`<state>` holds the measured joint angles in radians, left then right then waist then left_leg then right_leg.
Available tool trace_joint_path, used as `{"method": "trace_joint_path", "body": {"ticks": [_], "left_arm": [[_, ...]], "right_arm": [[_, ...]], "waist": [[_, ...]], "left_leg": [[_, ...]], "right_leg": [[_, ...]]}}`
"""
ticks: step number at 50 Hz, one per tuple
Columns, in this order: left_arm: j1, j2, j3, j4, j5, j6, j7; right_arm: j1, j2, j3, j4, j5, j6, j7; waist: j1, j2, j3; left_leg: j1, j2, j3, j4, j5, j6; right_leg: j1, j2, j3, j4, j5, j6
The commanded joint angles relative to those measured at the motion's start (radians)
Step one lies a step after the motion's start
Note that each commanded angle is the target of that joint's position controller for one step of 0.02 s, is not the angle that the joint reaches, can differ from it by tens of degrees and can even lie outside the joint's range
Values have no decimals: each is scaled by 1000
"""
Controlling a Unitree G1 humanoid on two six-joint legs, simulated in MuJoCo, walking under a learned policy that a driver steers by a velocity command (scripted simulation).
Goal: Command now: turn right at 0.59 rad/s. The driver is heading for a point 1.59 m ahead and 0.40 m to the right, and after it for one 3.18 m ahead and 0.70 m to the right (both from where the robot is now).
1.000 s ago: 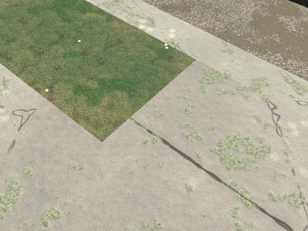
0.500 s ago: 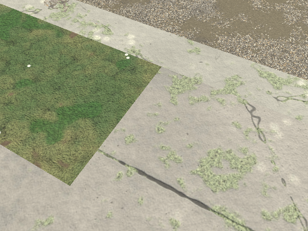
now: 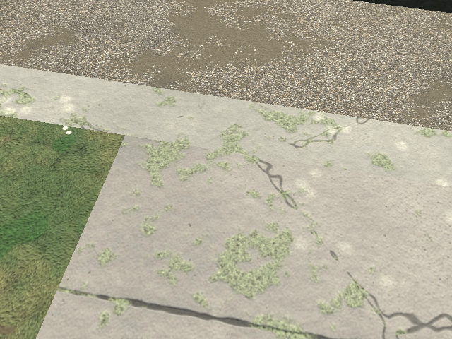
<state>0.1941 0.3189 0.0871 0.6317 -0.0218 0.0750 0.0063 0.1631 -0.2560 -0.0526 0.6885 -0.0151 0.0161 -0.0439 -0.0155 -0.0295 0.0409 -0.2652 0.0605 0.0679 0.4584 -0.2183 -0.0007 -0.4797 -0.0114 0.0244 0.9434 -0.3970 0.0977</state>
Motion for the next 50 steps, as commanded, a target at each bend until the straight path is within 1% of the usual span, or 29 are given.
{"method": "trace_joint_path", "body": {"ticks": [1,4,5,6,7,8,9,10,11,12,15,18,21,25,28,29,30,31,32,33,34,37,41,43,45,46,48,49,50], "left_arm": [[-57,64,12,-106,1,-15,-13],[-14,68,21,-99,0,-8,-25],[26,67,26,-83,2,-8,-26],[61,94,38,-73,5,-9,-18],[92,198,64,-84,5,-14,-2],[81,271,72,-106,36,-30,-5],[96,211,58,-102,52,-53,-10],[52,182,45,-91,47,-67,-7],[-2,162,41,-93,28,-70,0],[-40,140,31,-97,10,-67,6],[-46,133,23,-97,17,-56,21],[-27,149,30,-88,12,-50,30],[-31,168,38,-90,14,-43,28],[-51,170,39,-93,8,-36,16],[-91,154,34,-99,-11,-28,20],[-56,115,22,-96,-3,-30,23],[-2,63,7,-101,7,-36,23],[-13,133,26,-102,16,-46,27],[-4,173,40,-87,14,-52,25],[0,162,40,-68,15,-53,21],[2,134,33,-56,19,-53,20],[-38,77,12,-53,11,-75,4],[-107,27,-14,-66,12,-109,-8],[-107,28,-18,-63,6,-122,-15],[-80,46,-13,-54,-2,-129,-22],[-43,46,-12,-39,-4,-133,-24],[86,67,2,10,-10,-132,-17],[202,100,14,30,-10,-133,-8],[279,229,40,29,11,-130,-1]], "right_arm": [[-1,-216,-68,-48,10,-5,5],[-22,-225,-74,-38,34,-9,13],[-27,-216,-73,-31,44,-10,14],[24,-183,-66,-7,42,-14,17],[37,-123,-50,-21,1,-15,22],[-48,-113,-41,-84,-19,-20,14],[-107,-159,-55,-86,-7,-21,7],[-105,-169,-61,-80,10,-17,6],[-81,-165,-65,-57,9,-14,-1],[-69,-175,-69,-50,1,-11,-7],[-35,-146,-64,-37,8,-16,3],[-71,-120,-51,-45,12,-20,8],[-88,-120,-48,-52,15,-25,18],[-74,-136,-54,-57,25,-40,33],[0,-139,-63,-38,22,-54,42],[28,-184,-73,-36,9,-54,38],[0,-259,-82,-46,-11,-45,33],[29,-231,-79,-45,-26,-48,37],[12,-189,-64,-53,-12,-54,35],[-4,-164,-57,-49,6,-55,31],[-4,-155,-51,-44,20,-57,25],[67,-152,-44,-17,18,-63,17],[104,-187,-52,-4,26,-69,19],[124,-210,-56,5,33,-69,27],[141,-224,-58,14,45,-67,37],[131,-222,-55,16,51,-64,41],[137,-173,-35,25,44,-64,48],[116,-108,-13,17,29,-71,54],[106,-36,10,-40,15,-93,55]], "waist": [[-30,234,-125],[2,225,-121],[26,209,-124],[32,137,-131],[15,-121,-138],[42,-295,-135],[96,-172,-172],[61,-138,-138],[34,-88,-121],[20,-93,-111],[2,-101,-143],[23,-103,-136],[35,-125,-124],[36,-141,-120],[-16,-124,-132],[-5,-49,-163],[55,224,-154],[15,281,-128],[17,211,-96],[23,186,-68],[17,194,-44],[-22,182,-16],[-53,200,-12],[-55,207,-5],[-39,200,0],[-11,185,-1],[57,139,-39],[115,64,-99],[118,-220,-160]], "left_leg": [[164,242,-141,-103,382,214],[154,253,-116,-46,371,182],[122,236,-85,3,334,146],[40,197,-28,95,226,78],[-202,93,77,364,-107,-26],[-427,-47,6,578,-461,-84],[-430,-33,-113,711,-454,-80],[-433,-18,-136,735,-368,-66],[-433,-11,-144,707,-287,-63],[-425,-11,-147,684,-232,-69],[-344,-49,-131,646,-139,-88],[-313,-64,-140,467,-112,-96],[-236,-83,-150,345,-130,-91],[-145,-106,-157,207,-153,-71],[26,-97,-142,-75,42,-35],[143,29,-227,-110,142,8],[222,214,-464,-152,218,134],[169,325,-627,-201,88,271],[152,302,-592,-222,-127,275],[152,234,-525,-236,-293,226],[177,194,-489,-249,-346,192],[195,155,-398,-285,-284,183],[149,145,-314,-296,-163,187],[91,151,-290,-291,-143,193],[46,171,-298,-274,-164,203],[8,171,-291,-252,-175,195],[-99,136,-253,-145,-154,153],[-197,67,-171,60,-138,95],[-446,-49,-32,423,-258,16]], "right_leg": [[27,-4,-62,-138,-6,-19],[127,7,-93,-338,84,-71],[207,28,-109,-456,177,-102],[329,29,-62,-551,299,-138],[503,-181,235,-586,615,-217],[485,-386,508,-578,795,-432],[460,-363,472,-600,710,-462],[429,-301,383,-598,640,-407],[409,-243,328,-593,570,-351],[391,-221,306,-592,577,-327],[355,-175,272,-587,608,-325],[365,-160,303,-575,520,-320],[318,-159,366,-570,426,-326],[302,-150,467,-544,445,-321],[267,-92,483,-477,417,-259],[193,-45,423,-392,254,-202],[3,120,220,-211,-110,-136],[-94,125,157,3,-252,-93],[-132,77,167,115,-177,-81],[-161,61,152,140,-103,-70],[-201,58,142,150,-51,-56],[-211,38,69,96,48,-43],[-78,-4,-16,-153,88,-48],[28,5,-42,-263,69,-63],[122,14,-57,-357,94,-87],[202,20,-66,-434,159,-104],[435,32,-60,-509,187,-135],[602,-73,79,-550,135,-167],[752,-318,474,-648,-52,-288]]}}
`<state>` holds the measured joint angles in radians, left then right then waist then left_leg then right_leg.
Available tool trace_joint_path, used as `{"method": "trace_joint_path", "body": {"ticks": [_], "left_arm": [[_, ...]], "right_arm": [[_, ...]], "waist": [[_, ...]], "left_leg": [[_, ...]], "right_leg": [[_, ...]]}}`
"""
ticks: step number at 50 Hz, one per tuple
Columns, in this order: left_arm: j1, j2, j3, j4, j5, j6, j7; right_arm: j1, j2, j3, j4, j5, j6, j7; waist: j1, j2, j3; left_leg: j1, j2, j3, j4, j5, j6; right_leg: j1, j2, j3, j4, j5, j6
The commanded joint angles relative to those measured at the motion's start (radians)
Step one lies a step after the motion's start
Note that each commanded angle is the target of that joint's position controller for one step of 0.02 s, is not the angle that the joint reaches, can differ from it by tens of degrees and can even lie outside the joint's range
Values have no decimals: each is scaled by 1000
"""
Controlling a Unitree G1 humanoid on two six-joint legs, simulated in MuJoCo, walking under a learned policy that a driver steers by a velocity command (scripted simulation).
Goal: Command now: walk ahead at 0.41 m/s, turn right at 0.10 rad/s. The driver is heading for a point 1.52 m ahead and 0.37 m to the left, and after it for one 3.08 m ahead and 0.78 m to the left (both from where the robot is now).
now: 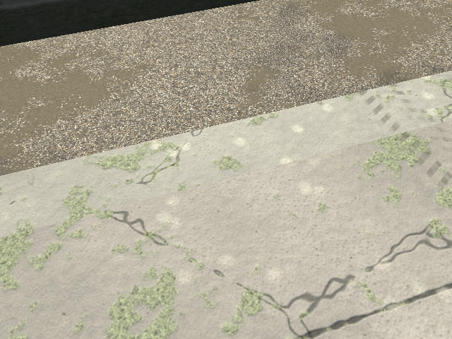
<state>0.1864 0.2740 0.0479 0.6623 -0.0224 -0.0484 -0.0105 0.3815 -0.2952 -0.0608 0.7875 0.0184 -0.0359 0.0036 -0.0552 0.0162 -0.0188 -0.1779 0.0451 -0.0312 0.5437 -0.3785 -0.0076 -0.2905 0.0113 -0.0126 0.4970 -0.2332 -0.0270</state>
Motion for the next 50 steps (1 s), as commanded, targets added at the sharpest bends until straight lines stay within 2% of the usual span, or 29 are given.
{"method": "trace_joint_path", "body": {"ticks": [1,2,3,5,9,13,16,19,21,22,23,24,25,26,27,28,29,30,32,35,37,40,43,45,46,47,48,49,50], "left_arm": [[312,257,77,10,19,-18,4],[258,192,54,8,17,-29,-2],[215,151,40,2,22,-37,-6],[157,118,27,-2,25,-37,-7],[166,123,27,20,20,-39,2],[221,150,32,64,13,-34,15],[266,166,35,100,4,-30,16],[275,178,41,126,0,-18,20],[266,203,48,131,5,-7,25],[254,200,45,130,9,2,27],[254,180,33,115,22,4,32],[391,41,-8,91,26,-12,20],[372,86,-3,117,12,-36,14],[244,169,23,80,-22,-47,7],[166,169,19,57,-26,-55,7],[125,154,19,51,-9,-55,11],[140,142,24,58,2,-46,13],[171,120,20,70,5,-34,13],[193,89,15,81,14,-14,22],[117,69,7,52,35,-14,27],[37,43,-4,38,34,-25,17],[-38,56,-1,19,26,-30,2],[-56,100,15,5,34,-33,-8],[26,125,29,36,46,-36,-5],[69,187,42,37,54,-38,4],[80,200,37,33,68,-26,12],[102,100,15,38,52,-10,11],[80,74,2,44,36,-2,3],[30,78,2,46,34,5,-2]], "right_arm": [[-157,-94,-8,-159,7,-57,-2],[-160,-139,-24,-157,24,-63,1],[-160,-132,-22,-143,22,-65,5],[-170,-112,-22,-132,-3,-65,12],[-216,-63,-7,-136,-13,-53,23],[-366,-22,16,-177,-6,-59,35],[-445,-31,17,-204,3,-64,52],[-460,-57,11,-218,1,-69,65],[-377,-96,-7,-202,-5,-66,57],[-238,-133,-28,-166,-5,-62,47],[-62,-177,-43,-129,-9,-56,33],[44,-282,-66,-109,-31,-54,28],[66,-192,-44,-95,-14,-50,31],[-16,-152,-28,-97,-7,-47,24],[-86,-130,-21,-104,-7,-44,20],[-138,-108,-14,-104,-15,-45,22],[-169,-86,-7,-107,-29,-52,24],[-186,-82,-8,-106,-32,-57,26],[-200,-88,-9,-89,-27,-73,30],[-199,-111,-13,-58,-27,-75,19],[-173,-118,-12,-43,-24,-64,9],[-114,-142,-14,-7,-17,-45,1],[-121,-149,-15,14,-8,-24,-4],[-129,-125,-7,25,-6,-13,-8],[-88,-97,4,23,-28,-17,-9],[65,-21,30,40,-42,-23,-3],[50,-41,33,57,-26,-10,-3],[1,-96,18,46,-9,8,-2],[-50,-99,12,42,-3,30,-11]], "waist": [[183,-229,-59],[150,-189,36],[129,-177,72],[96,-135,100],[87,-101,87],[130,-99,111],[142,-89,136],[116,-90,124],[61,-124,39],[-17,-122,-56],[-92,-100,-187],[-42,166,-374],[-67,210,-460],[-61,151,-248],[-33,70,-125],[1,17,-38],[41,37,-10],[64,58,-8],[94,53,16],[93,45,32],[57,46,21],[22,44,-5],[35,54,-11],[82,26,-42],[80,-57,-110],[18,-224,-243],[66,-251,-308],[70,-185,-258],[61,-130,-189]], "left_leg": [[-652,-32,-15,539,-185,18],[-717,22,-42,607,-99,38],[-716,46,-37,609,-8,50],[-672,79,-35,544,115,43],[-616,67,7,389,283,-6],[-497,24,43,122,456,-15],[-463,6,35,22,490,9],[-444,-10,31,-32,412,53],[-295,-63,74,-28,326,91],[-102,-91,104,-45,334,123],[214,6,9,6,365,173],[641,297,-482,-22,193,349],[660,350,-750,-198,56,371],[508,310,-598,-233,-1,311],[338,272,-463,-259,49,279],[186,230,-370,-293,144,264],[86,194,-302,-326,217,253],[26,176,-268,-359,244,258],[-56,170,-176,-379,526,277],[-87,124,-31,-358,822,255],[-81,80,28,-345,813,221],[3,112,1,-319,731,209],[83,150,-47,-227,679,186],[80,104,-41,-89,639,139],[28,34,-3,50,519,87],[-168,-47,18,257,85,21],[-224,-64,-23,398,-287,-20],[-258,-37,-55,444,-334,-28],[-285,-15,-50,460,-299,-37]], "right_leg": [[477,-408,715,-287,-387,-268],[430,-378,642,-303,-441,-257],[387,-326,545,-313,-370,-231],[311,-260,399,-337,-135,-194],[261,-206,224,-367,192,-187],[203,-179,127,-382,251,-163],[244,-218,130,-375,247,-161],[353,-258,128,-307,388,-138],[398,-249,112,-170,729,-115],[370,-213,78,1,875,-93],[189,-179,66,243,736,-63],[-232,-3,37,686,131,16],[-348,50,174,823,-327,15],[-447,-16,160,868,-287,7],[-442,-70,120,818,-195,-1],[-413,-105,96,749,-133,3],[-347,-136,103,701,-83,5],[-294,-145,102,680,-59,13],[-251,-141,79,628,-53,42],[-239,-127,51,431,89,74],[-183,-97,26,249,249,67],[-140,-67,41,112,363,56],[-125,-56,63,36,281,19],[15,-37,46,-69,374,-16],[164,-133,126,-51,780,-53],[438,-325,325,15,1023,-209],[442,-380,427,-26,921,-285],[362,-352,422,-75,671,-265],[284,-322,403,-118,449,-229]]}}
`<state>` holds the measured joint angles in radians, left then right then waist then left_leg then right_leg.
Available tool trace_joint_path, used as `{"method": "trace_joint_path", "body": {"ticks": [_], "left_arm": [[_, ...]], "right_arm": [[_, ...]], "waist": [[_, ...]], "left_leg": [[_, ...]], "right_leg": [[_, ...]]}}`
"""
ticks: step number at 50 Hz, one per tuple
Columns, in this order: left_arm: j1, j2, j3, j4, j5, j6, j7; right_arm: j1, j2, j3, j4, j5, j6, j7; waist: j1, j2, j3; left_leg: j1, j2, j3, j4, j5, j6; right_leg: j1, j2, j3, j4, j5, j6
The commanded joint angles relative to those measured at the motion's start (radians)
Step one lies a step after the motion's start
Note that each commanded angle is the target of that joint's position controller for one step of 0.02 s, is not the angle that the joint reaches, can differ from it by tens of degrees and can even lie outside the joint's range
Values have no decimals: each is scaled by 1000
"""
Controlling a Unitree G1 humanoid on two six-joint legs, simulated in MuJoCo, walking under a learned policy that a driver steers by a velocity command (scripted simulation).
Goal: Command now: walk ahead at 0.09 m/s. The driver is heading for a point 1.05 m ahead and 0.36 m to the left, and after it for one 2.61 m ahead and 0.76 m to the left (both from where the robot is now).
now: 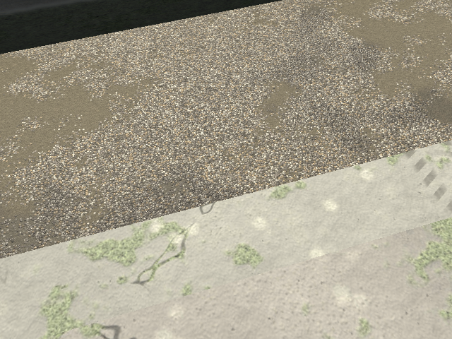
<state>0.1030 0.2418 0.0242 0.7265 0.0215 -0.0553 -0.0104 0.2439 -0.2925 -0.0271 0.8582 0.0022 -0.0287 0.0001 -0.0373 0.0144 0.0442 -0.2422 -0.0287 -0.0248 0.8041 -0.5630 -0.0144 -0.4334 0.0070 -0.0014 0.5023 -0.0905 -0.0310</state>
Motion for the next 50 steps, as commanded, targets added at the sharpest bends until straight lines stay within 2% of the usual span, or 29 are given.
{"method": "trace_joint_path", "body": {"ticks": [1,3,5,8,9,10,11,12,15,17,19,21,22,23,24,26,29,34,36,39,41,42,43,44,45,46,47,48,50], "left_arm": [[51,121,26,-26,-9,16,-4],[-41,141,34,-28,4,24,2],[-54,128,33,-14,8,28,9],[-35,101,26,22,-11,33,17],[-9,84,19,41,-10,33,16],[7,94,22,50,-4,36,16],[2,99,28,43,-8,42,22],[-15,118,34,44,-12,40,29],[4,92,42,64,-32,12,25],[-1,82,46,64,-41,-13,11],[19,60,44,79,-51,-30,-2],[142,96,66,141,-47,-29,-3],[243,151,84,167,-45,-27,2],[344,253,112,194,-48,-20,-2],[385,217,99,202,-42,-26,-5],[296,139,69,178,-28,-43,-3],[265,93,46,179,-31,-26,-2],[287,176,61,192,-29,-11,26],[327,177,61,214,-37,-17,28],[323,169,60,237,-48,-17,32],[308,176,62,237,-42,-4,40],[295,166,59,238,-45,6,46],[309,147,52,237,-41,12,49],[407,68,30,228,-7,5,49],[485,-7,12,242,-37,-10,44],[417,86,39,231,-60,-24,43],[315,107,47,201,-77,-21,46],[274,111,52,190,-65,-18,59],[320,90,64,203,-47,-1,61]], "right_arm": [[55,-104,-27,-33,7,45,-18],[59,-87,-28,-24,0,73,-34],[93,-61,-24,7,-5,71,-38],[101,-38,-21,33,-24,63,-27],[72,-51,-20,19,-36,61,-25],[62,-92,-25,7,-32,60,-30],[53,-137,-41,25,-17,58,-32],[43,-130,-41,19,-11,48,-33],[46,-155,-54,28,2,8,-34],[66,-143,-54,41,17,-13,-33],[39,-133,-53,39,29,-17,-28],[9,-127,-54,30,27,-18,-24],[-25,-84,-42,10,22,-25,-21],[-38,-34,-29,-25,16,-41,-24],[-65,-69,-36,-37,17,-57,-27],[-40,-77,-43,-18,46,-73,-8],[-105,-42,-41,-31,32,-78,13],[-244,16,-16,-77,16,-80,33],[-275,2,-17,-86,20,-72,37],[-280,-35,-27,-101,17,-60,34],[-212,-55,-45,-91,6,-54,27],[-76,-82,-67,-47,5,-52,22],[95,-119,-90,5,1,-46,16],[202,-212,-108,23,-2,-34,6],[240,-191,-92,41,7,-26,28],[153,-126,-77,26,19,-32,38],[81,-74,-63,18,18,-35,42],[1,-52,-52,0,3,-43,46],[-67,-10,-39,0,-23,-54,42]], "waist": [[33,-107,-179],[-3,-160,-122],[-10,-170,-133],[-17,-129,-143],[-7,-100,-107],[16,-55,-71],[36,58,-20],[20,89,3],[13,221,51],[10,198,67],[41,153,69],[89,120,-2],[125,8,-41],[147,-253,-80],[168,-250,-64],[102,-127,-20],[81,-94,32],[101,-98,47],[110,-112,44],[71,-114,57],[16,-106,9],[-49,-103,-64],[-118,-64,-150],[-88,181,-288],[-68,327,-416],[-60,190,-265],[-46,108,-137],[-8,24,-72],[60,95,-53]], "left_leg": [[-219,75,-50,162,-67,-41],[-102,84,-30,44,35,-55],[5,70,-1,-68,158,-49],[140,54,33,-267,381,-13],[135,85,-5,-323,405,10],[66,124,-41,-375,245,40],[-91,106,-48,-409,-45,75],[-158,117,-83,-474,-148,93],[-70,256,-284,-608,-151,160],[12,317,-335,-606,-44,198],[28,283,-269,-564,71,177],[-46,217,-176,-461,246,138],[-155,143,-73,-271,360,91],[-348,19,65,8,268,24],[-511,14,-6,237,11,17],[-601,103,-62,384,111,68],[-575,162,-25,240,277,69],[-381,102,57,-131,505,12],[-294,75,66,-190,585,14],[-272,76,25,-238,588,53],[-160,38,54,-262,537,85],[0,12,74,-258,534,106],[230,51,39,-234,597,126],[487,277,-276,-258,598,214],[584,418,-704,-494,323,347],[450,396,-663,-548,131,306],[319,369,-546,-554,92,270],[169,330,-435,-577,123,242],[22,238,-297,-613,168,211]], "right_leg": [[322,-295,358,-173,149,-200],[143,-233,284,-237,-43,-160],[88,-191,211,-241,-88,-147],[43,-149,155,-221,-298,-96],[23,-124,144,-213,-387,-49],[34,-80,113,-184,-473,-11],[96,-16,39,-136,-450,17],[139,5,11,-44,-438,25],[41,51,-63,172,-266,14],[-29,0,-24,188,-275,-25],[64,0,-43,16,-261,-55],[318,7,-30,-65,-132,-56],[461,-89,119,-126,-168,-94],[617,-256,429,-238,-218,-202],[659,-368,627,-291,-203,-286],[625,-329,483,-284,-203,-245],[523,-260,299,-344,-88,-189],[349,-196,116,-373,51,-172],[310,-212,102,-378,61,-166],[367,-254,89,-331,150,-137],[406,-253,72,-204,365,-113],[387,-215,35,-54,474,-88],[266,-160,-3,168,417,-48],[35,-39,-33,533,-71,7],[-159,92,101,817,-514,33],[-255,30,164,908,-489,10],[-309,-12,115,932,-426,-17],[-272,-63,107,858,-319,-34],[-159,-122,105,740,-200,-42]]}}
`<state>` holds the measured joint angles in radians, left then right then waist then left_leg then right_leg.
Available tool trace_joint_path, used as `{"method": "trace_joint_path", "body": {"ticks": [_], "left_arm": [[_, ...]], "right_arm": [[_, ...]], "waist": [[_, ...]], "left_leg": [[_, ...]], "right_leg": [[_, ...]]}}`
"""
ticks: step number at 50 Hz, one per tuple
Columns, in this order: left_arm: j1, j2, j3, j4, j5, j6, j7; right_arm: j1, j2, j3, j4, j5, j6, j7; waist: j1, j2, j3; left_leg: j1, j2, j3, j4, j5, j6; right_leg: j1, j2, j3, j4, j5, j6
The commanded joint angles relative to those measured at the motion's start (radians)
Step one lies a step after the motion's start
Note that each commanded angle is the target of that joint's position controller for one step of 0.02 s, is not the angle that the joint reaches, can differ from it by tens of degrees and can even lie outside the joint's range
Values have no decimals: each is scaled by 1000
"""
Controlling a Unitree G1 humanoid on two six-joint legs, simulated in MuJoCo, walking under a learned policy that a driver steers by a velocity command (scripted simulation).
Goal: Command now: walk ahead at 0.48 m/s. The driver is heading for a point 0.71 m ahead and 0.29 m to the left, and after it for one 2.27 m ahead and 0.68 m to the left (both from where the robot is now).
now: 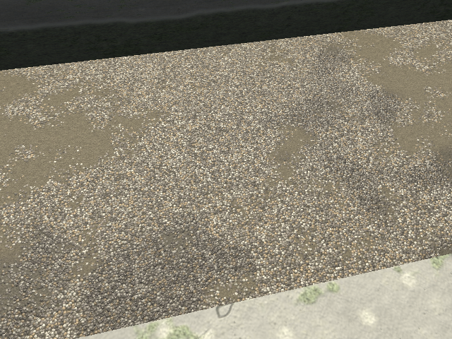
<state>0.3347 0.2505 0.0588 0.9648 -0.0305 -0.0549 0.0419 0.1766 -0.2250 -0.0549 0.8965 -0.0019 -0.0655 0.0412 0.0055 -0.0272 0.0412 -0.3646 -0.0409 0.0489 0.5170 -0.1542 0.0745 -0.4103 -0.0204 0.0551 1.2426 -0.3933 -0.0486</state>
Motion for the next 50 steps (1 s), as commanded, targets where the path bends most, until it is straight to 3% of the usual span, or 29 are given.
{"method": "trace_joint_path", "body": {"ticks": [1,5,11,17,19,20,21,22,23,24,25,26,27,28,29,31,34,36,37,38,40,42,43,44,45,46,47,48,50], "left_arm": [[105,64,30,-25,5,6,6],[-31,69,30,-68,11,16,16],[-157,34,12,-93,35,4,-19],[-318,12,-19,-159,43,-17,-42],[-302,62,-10,-170,36,-35,-55],[-290,79,-5,-178,26,-39,-56],[-223,109,7,-168,33,-43,-49],[-97,149,21,-143,45,-47,-49],[46,172,31,-125,52,-43,-55],[169,177,35,-82,29,-23,-74],[126,116,19,-97,14,-4,-75],[5,83,5,-128,25,14,-69],[-78,68,-3,-145,45,19,-70],[-156,56,-10,-165,62,17,-73],[-209,50,-13,-177,73,9,-77],[-222,50,-14,-175,66,-7,-82],[-188,88,0,-170,54,-2,-66],[-239,119,4,-172,71,-2,-41],[-237,135,9,-173,88,10,-36],[-214,152,10,-158,88,27,-32],[-229,151,10,-175,64,58,-29],[-264,146,10,-190,37,87,-25],[-270,121,5,-193,47,92,-22],[-304,96,-5,-210,51,100,-18],[-353,71,-18,-326,55,89,-15],[-368,133,2,-332,22,74,-16],[-342,176,14,-341,21,71,-15],[-322,163,7,-350,44,68,-9],[-273,138,-10,-361,87,74,3]], "right_arm": [[17,-68,-11,-26,-19,-19,-3],[126,-111,-17,0,-13,-20,-40],[253,-97,-13,33,-12,0,-58],[380,-106,-14,52,16,39,-70],[393,-131,-23,54,22,51,-82],[392,-129,-23,50,25,60,-85],[377,-133,-23,47,19,73,-95],[356,-123,-19,33,17,78,-96],[417,-57,-4,26,18,79,-96],[479,32,28,20,34,79,-97],[436,-58,-1,8,42,80,-96],[323,-95,-17,-39,49,92,-105],[281,-90,-20,-59,37,105,-117],[283,-72,-23,-75,24,120,-126],[321,-59,-25,-80,22,133,-129],[359,-58,-34,-82,27,153,-133],[246,-63,-30,-170,21,167,-132],[180,-70,-22,-213,-10,162,-127],[143,-43,-3,-249,-17,160,-114],[138,-46,0,-261,-21,161,-96],[128,-53,10,-307,-3,170,-73],[151,-42,19,-334,-13,174,-64],[212,-70,11,-323,-23,168,-63],[304,-143,-10,-322,-28,161,-64],[301,-304,-45,-346,-31,157,-54],[222,-297,-45,-387,-31,131,-50],[133,-248,-26,-417,-24,120,-56],[78,-218,-12,-452,-34,121,-62],[-39,-151,24,-499,-22,119,-69]], "waist": [[24,144,-46],[4,73,37],[-29,73,27],[-76,82,65],[-62,100,61],[-51,121,40],[-14,121,19],[37,92,-82],[74,-3,-225],[105,-242,-394],[96,-185,-337],[80,-124,-168],[55,-61,-86],[18,-67,-46],[-18,-86,-38],[-39,-96,-42],[-28,-79,-17],[-48,-66,26],[-40,-80,7],[-27,-93,-48],[-22,-113,-77],[-51,-75,-108],[-71,-31,-134],[-111,145,-125],[-93,437,-94],[-87,344,-113],[-42,284,-96],[-17,199,-104],[33,188,-141]], "left_leg": [[117,236,-345,-343,-230,129],[143,262,-353,-390,-210,158],[167,220,-220,-313,80,105],[240,222,-229,-167,303,109],[248,241,-274,-131,336,118],[267,242,-302,-131,363,118],[293,212,-306,-55,421,95],[257,148,-269,94,419,66],[0,32,-225,399,222,3],[-223,-78,-148,779,-463,-41],[-306,-35,-234,898,-479,-33],[-351,2,-199,929,-389,-40],[-310,22,-169,924,-335,-53],[-254,45,-171,905,-288,-66],[-190,66,-171,879,-268,-77],[-153,79,-160,820,-270,-80],[-227,109,-151,672,-246,-71],[-136,141,-163,413,-127,-60],[-105,130,-96,324,-89,-64],[-62,110,-56,326,-62,-65],[-44,100,-34,262,-116,-55],[56,73,-13,123,-19,-13],[166,58,-37,176,39,13],[221,111,-184,20,214,86],[308,277,-625,-138,88,255],[257,301,-707,-182,-43,291],[168,292,-598,-165,-17,260],[126,275,-530,-142,33,216],[50,225,-432,-84,186,167]], "right_leg": [[-162,-100,40,-29,115,-23],[-326,-108,46,-202,245,4],[-311,-89,17,-456,525,6],[-250,-33,-27,-642,462,15],[-154,-11,-29,-714,408,9],[-104,5,-44,-713,367,4],[-20,9,-40,-764,408,-6],[176,-29,-13,-726,609,-30],[539,-182,127,-646,740,-114],[717,-396,445,-760,495,-244],[599,-385,530,-875,147,-213],[430,-369,423,-924,52,-168],[281,-350,332,-965,61,-155],[176,-327,250,-977,126,-144],[107,-297,181,-985,163,-131],[90,-280,106,-998,160,-126],[148,-306,64,-1006,112,-135],[73,-255,-100,-975,391,-106],[105,-251,-138,-934,527,-112],[151,-261,-150,-890,623,-125],[199,-285,-153,-835,565,-121],[193,-264,-162,-748,326,-66],[128,-234,-162,-665,243,-50],[54,-106,-240,-390,85,14],[-301,65,-195,-103,-261,98],[-372,68,-5,45,-225,100],[-361,56,7,124,-149,98],[-321,40,6,132,-112,101],[-205,12,32,59,-48,113]]}}
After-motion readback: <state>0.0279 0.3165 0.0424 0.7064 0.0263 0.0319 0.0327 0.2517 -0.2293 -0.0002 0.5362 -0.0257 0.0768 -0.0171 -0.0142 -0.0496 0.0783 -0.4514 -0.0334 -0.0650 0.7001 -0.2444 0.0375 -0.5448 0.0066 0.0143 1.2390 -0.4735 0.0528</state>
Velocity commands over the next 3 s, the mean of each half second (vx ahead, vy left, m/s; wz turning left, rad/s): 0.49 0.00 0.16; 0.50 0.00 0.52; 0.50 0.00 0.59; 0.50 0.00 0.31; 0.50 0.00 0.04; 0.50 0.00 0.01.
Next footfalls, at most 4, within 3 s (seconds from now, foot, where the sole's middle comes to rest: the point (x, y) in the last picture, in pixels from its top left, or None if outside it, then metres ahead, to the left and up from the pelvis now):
0.44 right None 0.41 -0.14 -0.77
0.86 left None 0.38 0.17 -0.77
1.20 right None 0.45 -0.07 -0.77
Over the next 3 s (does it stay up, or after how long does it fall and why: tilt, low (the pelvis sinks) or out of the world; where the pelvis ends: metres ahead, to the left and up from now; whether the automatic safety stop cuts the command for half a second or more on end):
stays up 0.39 0.00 0.01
